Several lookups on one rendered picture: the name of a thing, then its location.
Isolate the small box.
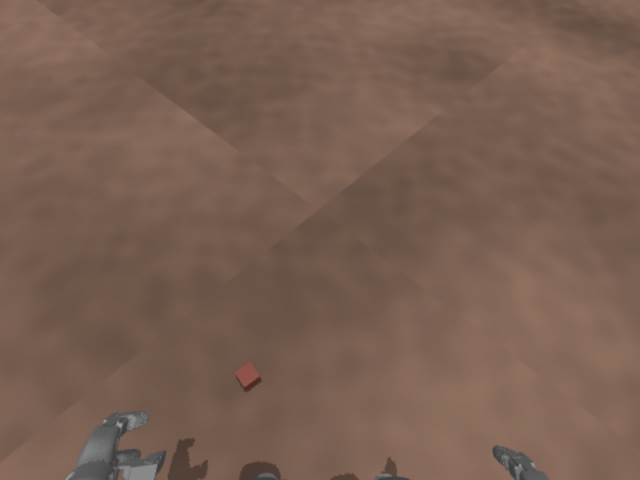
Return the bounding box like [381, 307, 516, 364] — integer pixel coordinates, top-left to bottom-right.
[234, 362, 261, 392]

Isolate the left robot hand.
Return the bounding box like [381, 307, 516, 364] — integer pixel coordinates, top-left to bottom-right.
[76, 412, 166, 480]

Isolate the left robot arm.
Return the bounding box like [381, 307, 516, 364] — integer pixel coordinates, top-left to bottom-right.
[65, 461, 115, 480]

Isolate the right robot hand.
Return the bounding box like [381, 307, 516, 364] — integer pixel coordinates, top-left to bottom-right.
[493, 446, 550, 480]

